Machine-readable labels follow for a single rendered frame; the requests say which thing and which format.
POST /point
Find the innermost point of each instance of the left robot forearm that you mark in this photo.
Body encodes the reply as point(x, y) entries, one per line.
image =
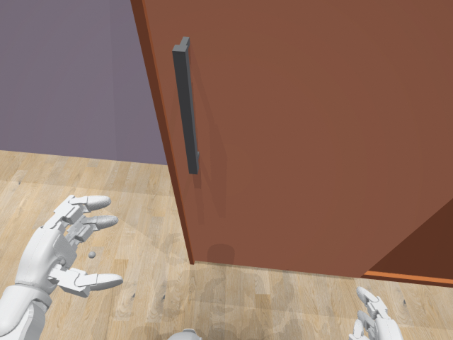
point(22, 312)

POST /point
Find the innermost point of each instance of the handle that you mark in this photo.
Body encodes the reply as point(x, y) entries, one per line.
point(183, 80)

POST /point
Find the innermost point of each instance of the robot left hand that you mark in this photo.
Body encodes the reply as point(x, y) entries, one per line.
point(39, 265)

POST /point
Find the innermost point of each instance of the wardrobe door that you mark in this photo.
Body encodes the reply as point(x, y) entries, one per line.
point(428, 251)
point(324, 127)

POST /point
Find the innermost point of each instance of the robot right hand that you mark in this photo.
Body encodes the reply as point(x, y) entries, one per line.
point(378, 324)

